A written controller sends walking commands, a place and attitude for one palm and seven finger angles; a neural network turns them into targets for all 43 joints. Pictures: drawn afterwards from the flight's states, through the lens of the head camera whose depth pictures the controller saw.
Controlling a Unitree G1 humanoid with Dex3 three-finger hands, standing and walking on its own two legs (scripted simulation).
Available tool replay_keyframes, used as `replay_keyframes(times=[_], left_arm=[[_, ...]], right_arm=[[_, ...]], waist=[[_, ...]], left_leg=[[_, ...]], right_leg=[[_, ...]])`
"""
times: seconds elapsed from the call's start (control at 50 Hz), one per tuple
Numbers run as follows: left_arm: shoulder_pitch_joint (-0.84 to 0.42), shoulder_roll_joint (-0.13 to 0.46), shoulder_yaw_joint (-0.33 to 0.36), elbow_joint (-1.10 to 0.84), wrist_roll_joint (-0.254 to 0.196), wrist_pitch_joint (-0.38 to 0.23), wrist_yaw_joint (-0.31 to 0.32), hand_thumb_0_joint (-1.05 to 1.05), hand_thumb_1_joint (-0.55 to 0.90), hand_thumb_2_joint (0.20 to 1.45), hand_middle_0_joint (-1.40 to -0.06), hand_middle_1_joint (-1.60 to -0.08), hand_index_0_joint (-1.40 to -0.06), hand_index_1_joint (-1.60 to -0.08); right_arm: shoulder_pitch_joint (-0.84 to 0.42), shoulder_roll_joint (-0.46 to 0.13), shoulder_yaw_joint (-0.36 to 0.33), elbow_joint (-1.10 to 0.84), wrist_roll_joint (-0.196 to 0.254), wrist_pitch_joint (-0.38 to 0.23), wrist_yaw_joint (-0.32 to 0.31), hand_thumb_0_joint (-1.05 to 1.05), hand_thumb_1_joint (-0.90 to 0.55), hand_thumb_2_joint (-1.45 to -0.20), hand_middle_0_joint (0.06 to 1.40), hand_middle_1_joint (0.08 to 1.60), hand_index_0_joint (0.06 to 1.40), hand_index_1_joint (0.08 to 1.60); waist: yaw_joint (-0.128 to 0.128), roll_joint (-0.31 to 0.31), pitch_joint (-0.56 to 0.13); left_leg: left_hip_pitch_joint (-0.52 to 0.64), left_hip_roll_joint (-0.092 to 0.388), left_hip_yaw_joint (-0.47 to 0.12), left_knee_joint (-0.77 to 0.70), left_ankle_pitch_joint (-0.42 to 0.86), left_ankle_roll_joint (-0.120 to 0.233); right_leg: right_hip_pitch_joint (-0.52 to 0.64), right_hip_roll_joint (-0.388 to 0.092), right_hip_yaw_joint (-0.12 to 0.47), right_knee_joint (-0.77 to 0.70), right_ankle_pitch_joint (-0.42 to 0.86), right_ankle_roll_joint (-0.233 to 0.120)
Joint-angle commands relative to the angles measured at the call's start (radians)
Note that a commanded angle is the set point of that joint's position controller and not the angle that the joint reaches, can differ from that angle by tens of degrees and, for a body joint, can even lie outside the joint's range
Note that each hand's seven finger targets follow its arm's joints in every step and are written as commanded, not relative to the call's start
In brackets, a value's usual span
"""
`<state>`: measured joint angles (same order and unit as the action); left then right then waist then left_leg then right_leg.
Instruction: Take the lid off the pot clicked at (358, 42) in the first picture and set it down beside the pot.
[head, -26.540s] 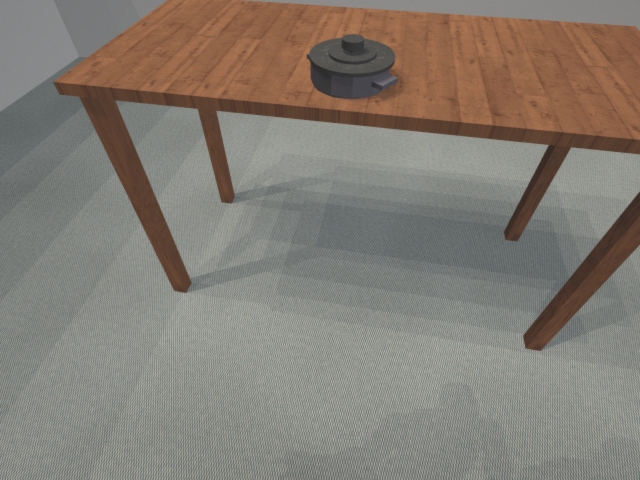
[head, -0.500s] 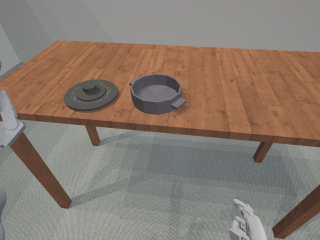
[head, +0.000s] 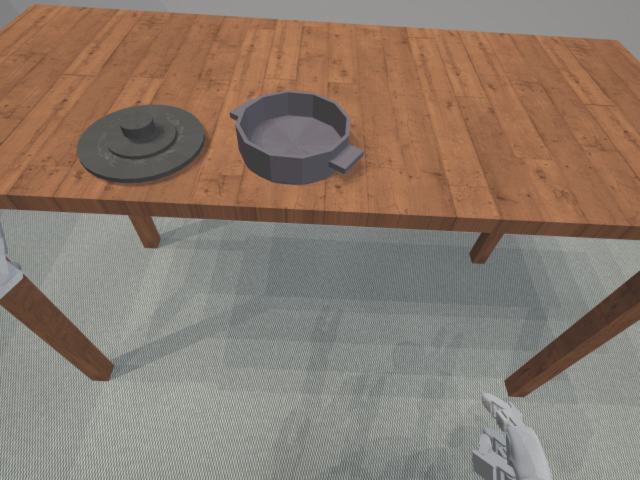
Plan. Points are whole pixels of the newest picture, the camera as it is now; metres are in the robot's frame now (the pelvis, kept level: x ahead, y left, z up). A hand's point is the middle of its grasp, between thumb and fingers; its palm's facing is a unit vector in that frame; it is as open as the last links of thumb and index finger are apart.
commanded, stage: step back with the hand held close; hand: left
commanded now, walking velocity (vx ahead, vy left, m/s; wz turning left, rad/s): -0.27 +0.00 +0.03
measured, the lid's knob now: (137, 124) +0.56 +0.31 +0.12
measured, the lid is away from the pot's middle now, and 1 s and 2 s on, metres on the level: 0.23 0.23 0.23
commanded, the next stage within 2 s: stop stepping back and stand still in 0.76 s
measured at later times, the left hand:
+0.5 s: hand out of the picture +0.10 +0.25 +0.27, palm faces +0.55 -0.75 -0.35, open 7.4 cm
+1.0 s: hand out of the picture -0.01 +0.24 +0.25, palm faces +0.37 -0.82 -0.44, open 7.4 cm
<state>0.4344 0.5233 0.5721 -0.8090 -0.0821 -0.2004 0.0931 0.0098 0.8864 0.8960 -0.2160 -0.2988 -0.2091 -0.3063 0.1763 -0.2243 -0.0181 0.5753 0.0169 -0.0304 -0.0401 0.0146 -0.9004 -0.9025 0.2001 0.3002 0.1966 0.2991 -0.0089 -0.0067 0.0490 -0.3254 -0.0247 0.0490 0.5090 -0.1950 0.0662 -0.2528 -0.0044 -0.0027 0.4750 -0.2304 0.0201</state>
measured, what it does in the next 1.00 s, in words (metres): walks backwards: right foot, then left foot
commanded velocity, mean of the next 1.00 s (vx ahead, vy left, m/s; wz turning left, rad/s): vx -0.24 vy -0.02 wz -0.01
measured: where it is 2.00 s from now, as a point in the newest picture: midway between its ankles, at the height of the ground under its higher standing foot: outside the picture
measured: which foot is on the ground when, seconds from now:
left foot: down 0.00-0.66, up 0.68-0.82, down 0.84-1.00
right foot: down 0.00-0.40, up 0.42-0.64, down 0.66-0.84, up 0.86-1.00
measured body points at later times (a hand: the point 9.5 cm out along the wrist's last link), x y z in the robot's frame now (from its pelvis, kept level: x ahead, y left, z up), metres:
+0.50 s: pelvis -0.10 +0.00 -0.02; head -0.09 +0.02 +0.43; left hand +0.06 +0.28 +0.29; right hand +0.06 -0.24 -0.09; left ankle +0.03 +0.08 -0.74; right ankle -0.07 -0.14 -0.70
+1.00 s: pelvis -0.25 +0.01 -0.01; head -0.20 +0.04 +0.44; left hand -0.04 +0.28 +0.27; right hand -0.08 -0.23 -0.07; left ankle -0.13 +0.11 -0.74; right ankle -0.23 -0.13 -0.68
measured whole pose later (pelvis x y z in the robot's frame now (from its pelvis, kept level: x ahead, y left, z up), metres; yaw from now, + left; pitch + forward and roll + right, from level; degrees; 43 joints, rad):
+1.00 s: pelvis -0.25 +0.01 -0.01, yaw -1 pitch +0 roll -2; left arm 0.37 0.53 0.62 -0.78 -0.14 -0.13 0.10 0.01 0.89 0.90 -0.21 -0.30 -0.20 -0.31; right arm 0.14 -0.17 -0.03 0.56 0.03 -0.11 0.00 0.01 -0.90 -0.90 0.20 0.30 0.20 0.30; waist -0.08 -0.03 0.11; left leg -0.44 0.04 0.03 0.53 -0.09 0.03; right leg -0.51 0.06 0.05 1.01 -0.49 0.02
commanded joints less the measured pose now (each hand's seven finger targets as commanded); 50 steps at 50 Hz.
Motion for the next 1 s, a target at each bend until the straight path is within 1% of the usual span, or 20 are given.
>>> replay_keyframes(times=[0.0, 0.06, 0.18, 0.26, 0.32, 0.4, 0.46, 0.56, 0.6, 0.64, 0.66, 0.7, 0.76, 0.78, 0.8, 0.82, 0.84, 0.86, 0.9, 0.98], left_arm=[[-0.024, 0.208, 0.193, -0.260, -0.014, -0.081, 0.045, 0.000, 0.900, 0.900, -0.200, -0.300, -0.200, -0.300], [-0.077, 0.200, 0.201, -0.200, -0.015, -0.084, 0.060, 0.000, 0.900, 0.900, -0.200, -0.300, -0.200, -0.300], [-0.224, 0.169, 0.150, 0.021, -0.012, -0.059, 0.076, 0.000, 0.900, 0.900, -0.200, -0.300, -0.200, -0.300], [-0.269, 0.152, 0.084, 0.056, 0.001, -0.041, 0.076, 0.000, 0.900, 0.900, -0.200, -0.300, -0.200, -0.300], [-0.250, 0.152, 0.074, 0.003, 0.007, -0.038, 0.067, 0.000, 0.900, 0.900, -0.200, -0.300, -0.200, -0.300], [-0.242, 0.172, 0.132, -0.157, 0.011, -0.077, 0.081, 0.000, 0.900, 0.900, -0.200, -0.300, -0.200, -0.300], [-0.249, 0.212, 0.176, -0.237, -0.001, -0.091, 0.082, 0.000, 0.900, 0.900, -0.200, -0.300, -0.200, -0.300], [-0.190, 0.170, 0.159, -0.239, -0.029, -0.077, 0.083, 0.000, 0.900, 0.900, -0.200, -0.300, -0.200, -0.300], [-0.244, 0.181, 0.152, -0.172, -0.029, -0.081, 0.075, 0.000, 0.900, 0.900, -0.200, -0.300, -0.200, -0.300], [-0.288, 0.220, 0.142, -0.107, -0.025, -0.092, 0.080, 0.000, 0.900, 0.900, -0.200, -0.300, -0.200, -0.300], [-0.347, 0.236, 0.139, -0.086, -0.023, -0.103, 0.083, 0.000, 0.900, 0.900, -0.200, -0.300, -0.200, -0.300], [-0.327, 0.194, 0.116, -0.038, -0.012, -0.062, 0.060, 0.000, 0.900, 0.900, -0.200, -0.300, -0.200, -0.300], [-0.338, 0.138, 0.058, 0.057, -0.005, -0.032, 0.043, 0.000, 0.900, 0.900, -0.200, -0.300, -0.200, -0.300], [-0.357, 0.141, 0.051, 0.054, -0.009, -0.032, 0.044, 0.000, 0.900, 0.900, -0.200, -0.300, -0.200, -0.300], [-0.365, 0.151, 0.061, 0.021, -0.015, -0.044, 0.044, 0.000, 0.900, 0.900, -0.200, -0.300, -0.200, -0.300], [-0.383, 0.167, 0.079, -0.010, -0.028, -0.057, 0.043, 0.000, 0.900, 0.900, -0.200, -0.300, -0.200, -0.300], [-0.066, -0.306, -0.452, 0.699, -0.005, 0.155, -0.059, 0.000, 0.900, 0.900, -0.200, -0.300, -0.200, -0.300], [-0.477, 0.266, 0.111, -0.284, -0.033, -0.003, 0.000, 0.000, 0.900, 0.900, -0.200, -0.300, -0.200, -0.300], [-0.190, 0.288, 0.237, -0.229, -0.066, -0.077, 0.023, 0.000, 0.900, 0.900, -0.200, -0.300, -0.200, -0.300], [0.048, 0.283, 0.265, -0.603, -0.054, -0.074, 0.060, 0.000, 0.900, 0.900, -0.200, -0.300, -0.200, -0.300]], right_arm=[[-0.068, -0.119, -0.047, -0.159, -0.003, -0.063, -0.004, 0.000, -0.900, -0.900, 0.200, 0.300, 0.200, 0.300], [-0.052, -0.121, -0.050, -0.133, -0.003, -0.080, -0.012, 0.000, -0.900, -0.900, 0.200, 0.300, 0.200, 0.300], [-0.024, -0.113, -0.051, -0.103, 0.021, -0.078, -0.024, 0.000, -0.900, -0.900, 0.200, 0.300, 0.200, 0.300], [-0.036, -0.102, -0.039, -0.093, 0.022, -0.077, -0.022, 0.000, -0.900, -0.900, 0.200, 0.300, 0.200, 0.300], [-0.058, -0.116, -0.029, -0.131, 0.022, -0.079, -0.023, 0.000, -0.900, -0.900, 0.200, 0.300, 0.200, 0.300], [-0.084, -0.122, -0.032, -0.177, -0.001, -0.109, -0.035, 0.000, -0.900, -0.900, 0.200, 0.300, 0.200, 0.300], [-0.055, -0.109, -0.056, -0.145, -0.020, -0.140, -0.018, 0.000, -0.900, -0.900, 0.200, 0.300, 0.200, 0.300], [-0.052, -0.083, -0.055, -0.109, -0.014, -0.152, -0.005, 0.000, -0.900, -0.900, 0.200, 0.300, 0.200, 0.300], [-0.018, -0.075, -0.059, -0.073, -0.015, -0.135, -0.008, 0.000, -0.900, -0.900, 0.200, 0.300, 0.200, 0.300], [-0.004, -0.063, -0.056, -0.023, -0.007, -0.115, -0.017, 0.000, -0.900, -0.900, 0.200, 0.300, 0.200, 0.300], [-0.042, -0.074, -0.043, -0.027, -0.011, -0.114, -0.023, 0.000, -0.900, -0.900, 0.200, 0.300, 0.200, 0.300], [-0.065, -0.060, -0.048, -0.053, 0.018, -0.110, -0.030, 0.000, -0.900, -0.900, 0.200, 0.300, 0.200, 0.300], [-0.099, -0.077, -0.021, -0.072, 0.014, -0.096, -0.044, 0.000, -0.900, -0.900, 0.200, 0.300, 0.200, 0.300], [-0.086, -0.103, -0.029, -0.071, 0.014, -0.096, -0.050, 0.000, -0.900, -0.900, 0.200, 0.300, 0.200, 0.300], [-0.087, -0.139, -0.044, -0.092, 0.007, -0.100, -0.047, 0.000, -0.900, -0.900, 0.200, 0.300, 0.200, 0.300], [-0.073, -0.121, -0.050, -0.106, -0.010, -0.108, -0.032, 0.000, -0.900, -0.900, 0.200, 0.300, 0.200, 0.300], [0.130, -0.323, -0.076, 0.122, 0.019, -0.179, 0.013, 0.000, -0.900, -0.900, 0.200, 0.300, 0.200, 0.300], [-0.102, -0.133, -0.087, -0.151, 0.035, -0.117, 0.046, 0.000, -0.900, -0.900, 0.200, 0.300, 0.200, 0.300], [-0.063, -0.106, -0.077, -0.150, 0.004, -0.137, 0.017, 0.000, -0.900, -0.900, 0.200, 0.300, 0.200, 0.300], [-0.151, -0.073, -0.057, -0.226, 0.015, -0.120, 0.040, 0.000, -0.900, -0.900, 0.200, 0.300, 0.200, 0.300]], waist=[[0.023, 0.201, -0.297], [0.008, 0.205, -0.255], [-0.034, -0.036, -0.113], [-0.035, -0.092, -0.056], [-0.028, -0.070, -0.046], [-0.009, 0.335, -0.088], [-0.006, 0.219, -0.191], [0.001, 0.301, -0.275], [-0.023, 0.201, -0.281], [-0.037, -0.064, -0.238], [-0.019, -0.070, -0.170], [-0.020, -0.209, -0.151], [-0.034, -0.092, -0.011], [-0.043, 0.024, -0.022], [-0.039, 0.207, -0.055], [-0.041, 0.280, -0.110], [-0.148, 0.290, -0.105], [0.010, 0.082, -0.282], [0.001, 0.014, -0.354], [0.032, 0.449, -0.379]], left_leg=[[0.094, 0.238, -0.213, -0.111, 0.444, -0.015], [0.015, 0.243, -0.215, -0.122, 0.253, -0.016], [-0.027, 0.126, -0.163, 0.044, -0.261, -0.044], [0.080, 0.074, -0.123, 0.289, -0.207, -0.051], [0.025, 0.111, -0.169, 0.084, -0.212, -0.026], [-0.366, 0.352, -0.462, -0.400, -0.571, 0.070], [-0.254, 0.349, -0.399, -0.340, -0.403, 0.071], [-0.050, 0.243, -0.250, -0.303, -0.317, -0.037], [0.004, 0.207, -0.187, -0.153, -0.270, -0.104], [0.113, 0.067, -0.088, 0.375, -0.162, -0.134], [-0.012, 0.050, -0.071, 0.533, -0.269, -0.130], [-0.129, 0.078, -0.124, 0.543, -0.258, -0.097], [-0.052, 0.062, -0.050, 0.089, -0.064, -0.093], [0.035, 0.080, -0.046, -0.089, 0.253, -0.082], [0.099, 0.254, -0.246, -0.133, 0.642, 0.000], [0.147, 0.384, -0.388, -0.126, 0.915, 0.083], [0.244, 0.364, -0.321, 0.032, 1.374, 0.025], [0.245, 0.423, -0.349, -0.113, 0.848, 0.094], [0.120, 0.351, -0.393, -0.139, 0.298, 0.114], [-0.157, 0.235, -0.161, -0.338, -0.495, -0.016]], right_leg=[[0.068, -0.017, 0.001, 0.099, 0.018, -0.027], [0.069, -0.021, 0.009, 0.101, -0.009, -0.034], [-0.112, -0.149, 0.160, -0.158, -0.124, -0.086], [-0.311, -0.270, 0.180, -0.252, -0.195, -0.133], [-0.259, -0.189, 0.073, -0.150, -0.172, -0.089], [0.006, 0.060, 0.013, 0.484, -0.246, -0.024], [-0.040, 0.065, 0.063, 0.634, -0.279, -0.027], [0.062, 0.071, -0.071, 0.115, -0.301, -0.055], [0.070, -0.038, 0.010, -0.146, -0.222, -0.115], [-0.182, -0.369, 0.316, -0.320, -0.019, -0.217], [-0.140, -0.403, 0.247, -0.270, 0.358, -0.213], [-0.041, -0.337, 0.117, -0.140, 0.592, -0.169], [-0.021, -0.222, -0.001, 0.006, 0.657, -0.096], [-0.031, -0.145, -0.032, 0.119, 0.600, -0.044], [-0.121, -0.019, -0.042, 0.330, 0.325, 0.008], [-0.235, 0.060, 0.069, 0.495, -0.251, -0.004], [-0.427, 0.034, 0.087, 0.701, -0.260, 0.030], [-0.226, 0.080, 0.166, 0.700, -0.396, 0.004], [-0.196, 0.065, 0.109, 0.679, -0.323, 0.009], [0.134, 0.047, -0.073, 0.354, -0.227, -0.017]])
